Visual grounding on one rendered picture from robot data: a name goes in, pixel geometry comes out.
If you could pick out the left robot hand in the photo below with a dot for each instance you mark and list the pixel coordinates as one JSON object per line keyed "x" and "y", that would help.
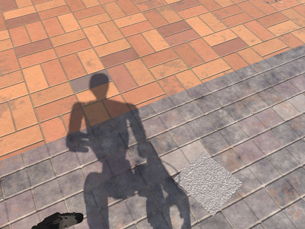
{"x": 59, "y": 221}

